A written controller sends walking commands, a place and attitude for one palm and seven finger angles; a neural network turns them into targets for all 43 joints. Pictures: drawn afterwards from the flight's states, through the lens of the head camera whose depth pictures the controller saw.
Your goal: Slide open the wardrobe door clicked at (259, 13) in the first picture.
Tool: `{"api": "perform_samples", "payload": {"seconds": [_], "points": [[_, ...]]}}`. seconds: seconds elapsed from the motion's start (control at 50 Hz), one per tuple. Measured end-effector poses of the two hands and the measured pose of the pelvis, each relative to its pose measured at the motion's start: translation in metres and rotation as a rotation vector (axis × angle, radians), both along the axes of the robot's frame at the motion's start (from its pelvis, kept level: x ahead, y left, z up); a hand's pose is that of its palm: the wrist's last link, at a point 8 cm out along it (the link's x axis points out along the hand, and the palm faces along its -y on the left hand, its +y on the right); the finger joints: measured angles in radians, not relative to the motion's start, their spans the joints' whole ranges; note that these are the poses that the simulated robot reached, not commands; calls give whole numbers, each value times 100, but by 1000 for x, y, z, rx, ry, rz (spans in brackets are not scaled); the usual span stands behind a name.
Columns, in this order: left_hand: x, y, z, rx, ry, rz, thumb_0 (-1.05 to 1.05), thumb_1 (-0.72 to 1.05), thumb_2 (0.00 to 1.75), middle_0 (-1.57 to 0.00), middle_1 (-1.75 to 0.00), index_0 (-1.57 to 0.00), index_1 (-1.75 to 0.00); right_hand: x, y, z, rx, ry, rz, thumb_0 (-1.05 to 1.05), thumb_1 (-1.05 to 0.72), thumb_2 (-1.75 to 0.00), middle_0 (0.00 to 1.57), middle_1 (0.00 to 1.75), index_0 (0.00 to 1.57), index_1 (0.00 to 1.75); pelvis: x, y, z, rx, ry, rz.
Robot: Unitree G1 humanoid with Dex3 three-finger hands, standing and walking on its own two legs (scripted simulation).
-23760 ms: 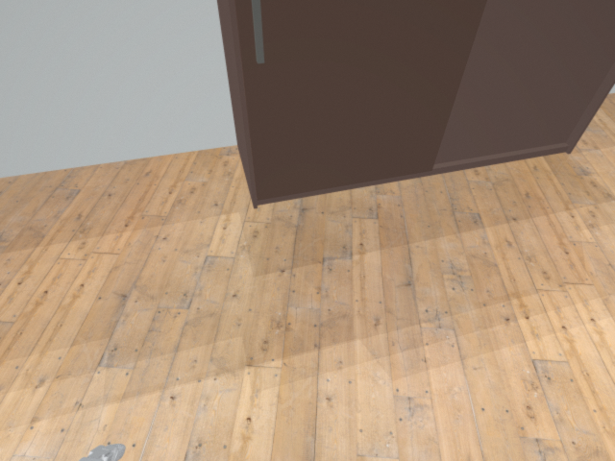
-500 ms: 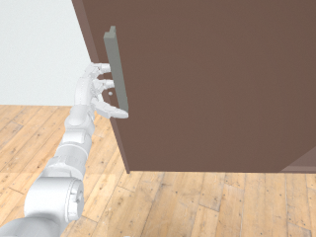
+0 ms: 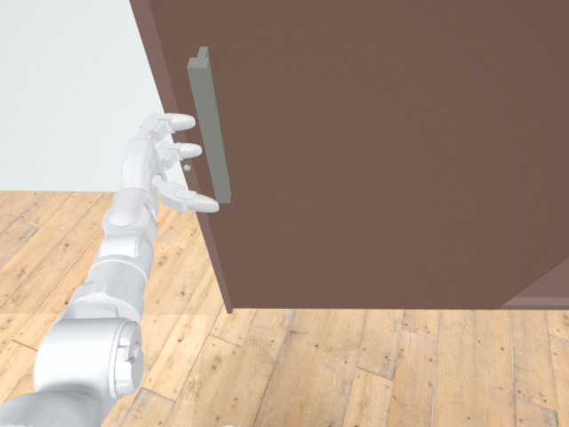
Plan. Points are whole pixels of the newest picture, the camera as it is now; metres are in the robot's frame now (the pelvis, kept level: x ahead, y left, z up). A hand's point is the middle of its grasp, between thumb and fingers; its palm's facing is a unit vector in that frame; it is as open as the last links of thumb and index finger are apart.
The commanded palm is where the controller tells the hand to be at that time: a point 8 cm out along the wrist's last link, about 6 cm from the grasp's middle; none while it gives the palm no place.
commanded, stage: move the hooked fingers beside the handle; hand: left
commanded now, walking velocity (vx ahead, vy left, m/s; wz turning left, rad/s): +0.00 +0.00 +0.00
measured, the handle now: (215, 135) +0.53 +0.10 +0.10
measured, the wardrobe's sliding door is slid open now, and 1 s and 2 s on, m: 0.00 0.00 0.00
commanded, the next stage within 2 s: feel for the door with the fingertips in 1.48 s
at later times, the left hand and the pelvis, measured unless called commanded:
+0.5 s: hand (167, 165) +0.46 +0.16 +0.11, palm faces -0.01 -1.00 -0.01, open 14.0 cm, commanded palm +0.43 +0.21 +0.11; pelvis +0.00 +0.00 +0.00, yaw -1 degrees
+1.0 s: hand (166, 167) +0.45 +0.16 +0.11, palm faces -0.02 -1.00 +0.00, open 14.0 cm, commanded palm +0.43 +0.21 +0.11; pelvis +0.00 +0.01 +0.00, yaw +0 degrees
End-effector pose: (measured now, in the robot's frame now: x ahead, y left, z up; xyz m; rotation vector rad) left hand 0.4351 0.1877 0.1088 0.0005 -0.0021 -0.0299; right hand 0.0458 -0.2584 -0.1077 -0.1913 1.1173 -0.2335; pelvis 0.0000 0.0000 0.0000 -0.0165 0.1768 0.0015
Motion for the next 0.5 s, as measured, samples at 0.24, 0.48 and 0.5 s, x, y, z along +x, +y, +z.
{"api": "perform_samples", "payload": {"seconds": [0.24, 0.48, 0.5], "points": [[2, 11, 1, 16, -2, 7, -1, -50, 30, -30, -120, -30, -120, -11, 4, -1, -2, 17, -8, 1, -91, -90, 20, 29, 20, 30, -3, 3, -1, -4, 5, -1], [1, 25, 2, 7, -12, 25, -1, -50, 30, -30, -120, -30, -120, -13, 5, 1, -7, 14, -21, 1, -91, -90, 20, 29, 20, 30, -1, 5, -1, -4, 7, -10], [-1, 26, 4, 11, -21, 24, -1, -50, 30, -30, -120, -30, -120, -13, 5, 1, -7, 12, -20, 1, -91, -90, 20, 29, 20, 30, -1, 5, -1, -4, 6, -10]]}}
